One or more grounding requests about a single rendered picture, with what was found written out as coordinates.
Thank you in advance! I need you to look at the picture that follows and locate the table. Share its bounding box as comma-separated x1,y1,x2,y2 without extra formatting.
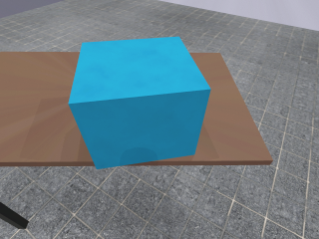
0,51,273,229

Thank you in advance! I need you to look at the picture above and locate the carton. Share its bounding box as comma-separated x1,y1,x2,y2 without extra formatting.
68,36,211,169

